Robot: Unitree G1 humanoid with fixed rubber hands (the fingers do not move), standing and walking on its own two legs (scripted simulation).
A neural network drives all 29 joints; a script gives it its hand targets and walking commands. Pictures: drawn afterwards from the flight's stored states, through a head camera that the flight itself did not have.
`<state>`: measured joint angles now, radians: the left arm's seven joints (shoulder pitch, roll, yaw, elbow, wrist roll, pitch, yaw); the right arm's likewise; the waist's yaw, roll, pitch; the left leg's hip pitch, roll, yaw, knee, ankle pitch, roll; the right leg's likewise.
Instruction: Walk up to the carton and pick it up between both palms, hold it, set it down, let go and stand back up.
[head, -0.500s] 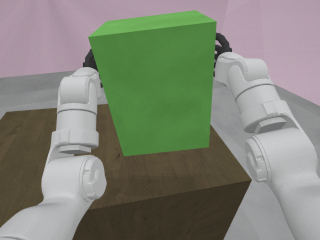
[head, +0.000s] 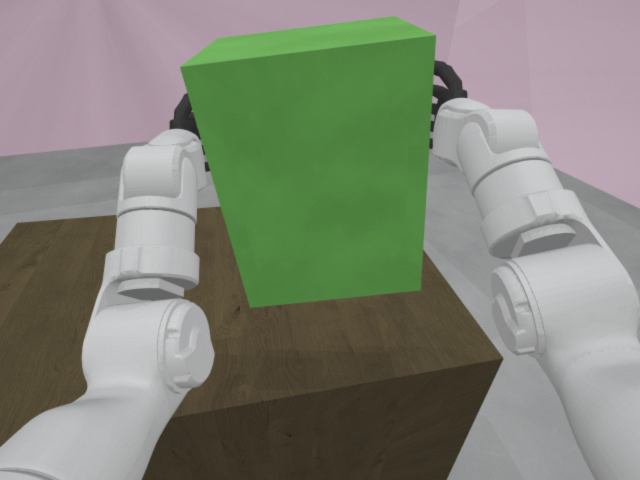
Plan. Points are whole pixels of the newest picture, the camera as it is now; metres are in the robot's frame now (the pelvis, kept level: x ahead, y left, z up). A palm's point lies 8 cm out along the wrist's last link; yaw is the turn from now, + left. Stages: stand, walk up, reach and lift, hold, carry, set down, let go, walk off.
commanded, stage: hold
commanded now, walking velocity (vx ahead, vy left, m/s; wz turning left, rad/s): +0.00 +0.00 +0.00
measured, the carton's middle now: (320, 165) +0.38 -0.01 +0.29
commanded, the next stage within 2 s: none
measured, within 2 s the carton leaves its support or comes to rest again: neither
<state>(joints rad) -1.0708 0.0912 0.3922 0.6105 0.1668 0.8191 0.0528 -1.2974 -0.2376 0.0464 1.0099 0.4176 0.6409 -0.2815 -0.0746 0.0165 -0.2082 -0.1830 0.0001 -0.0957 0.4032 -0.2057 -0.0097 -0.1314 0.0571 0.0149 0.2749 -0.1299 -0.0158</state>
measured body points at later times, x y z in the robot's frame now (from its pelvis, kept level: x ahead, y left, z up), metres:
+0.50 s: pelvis +0.00 +0.00 +0.00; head -0.08 +0.02 +0.44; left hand +0.40 +0.15 +0.30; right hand +0.39 -0.15 +0.34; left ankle +0.01 +0.12 -0.75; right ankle +0.01 -0.11 -0.75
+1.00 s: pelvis +0.00 +0.00 +0.00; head -0.08 +0.02 +0.44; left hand +0.40 +0.15 +0.30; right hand +0.39 -0.15 +0.34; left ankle +0.01 +0.12 -0.75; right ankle +0.01 -0.11 -0.75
